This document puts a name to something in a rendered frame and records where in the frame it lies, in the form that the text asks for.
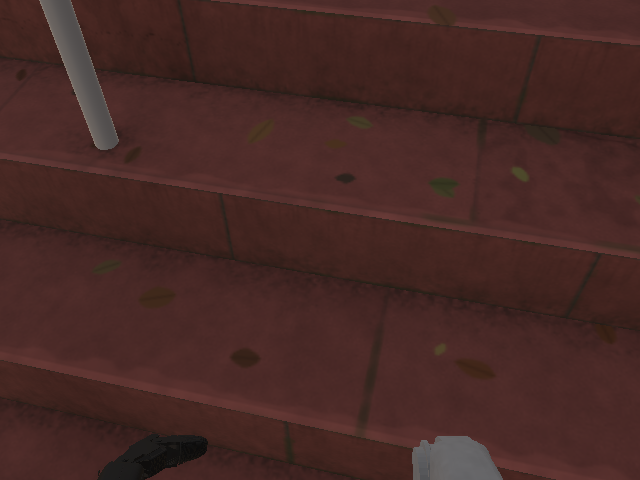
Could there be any right robot thigh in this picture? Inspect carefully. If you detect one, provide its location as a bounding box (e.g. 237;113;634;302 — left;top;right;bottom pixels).
412;436;503;480

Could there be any robot left hand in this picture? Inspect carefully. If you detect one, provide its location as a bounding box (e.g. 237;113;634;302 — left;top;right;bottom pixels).
97;434;208;480

